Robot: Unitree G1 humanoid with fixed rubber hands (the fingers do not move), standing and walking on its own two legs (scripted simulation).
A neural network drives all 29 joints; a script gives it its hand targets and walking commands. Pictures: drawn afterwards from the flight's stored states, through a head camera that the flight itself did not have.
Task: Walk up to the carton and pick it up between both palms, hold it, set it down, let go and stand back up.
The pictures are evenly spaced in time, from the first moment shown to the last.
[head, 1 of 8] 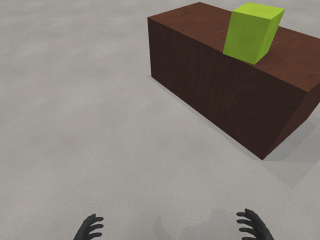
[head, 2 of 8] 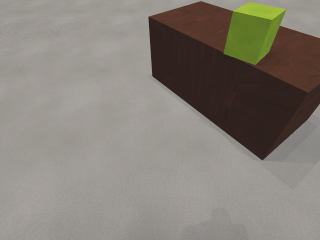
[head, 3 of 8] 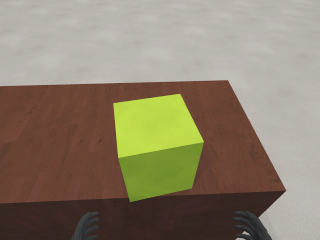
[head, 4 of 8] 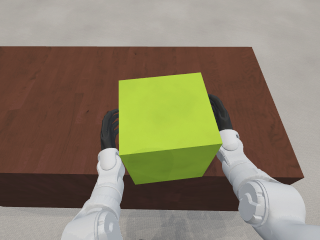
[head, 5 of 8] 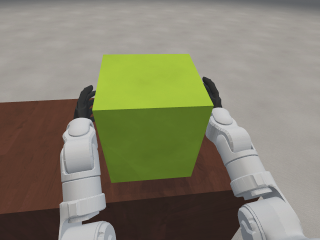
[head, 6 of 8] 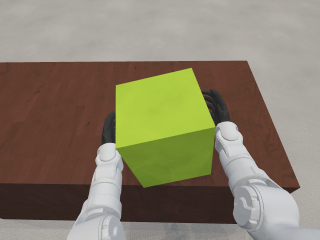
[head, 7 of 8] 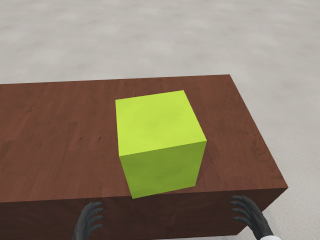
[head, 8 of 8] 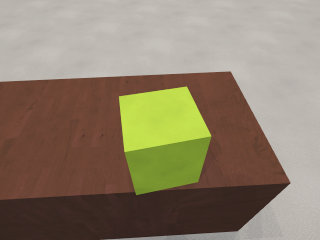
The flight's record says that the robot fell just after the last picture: no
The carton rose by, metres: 0.20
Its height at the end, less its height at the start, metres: +0.00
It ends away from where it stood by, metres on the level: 0.01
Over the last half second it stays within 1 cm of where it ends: yes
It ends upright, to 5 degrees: yes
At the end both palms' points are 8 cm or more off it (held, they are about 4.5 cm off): yes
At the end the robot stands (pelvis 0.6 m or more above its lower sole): yes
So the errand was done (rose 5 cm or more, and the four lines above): yes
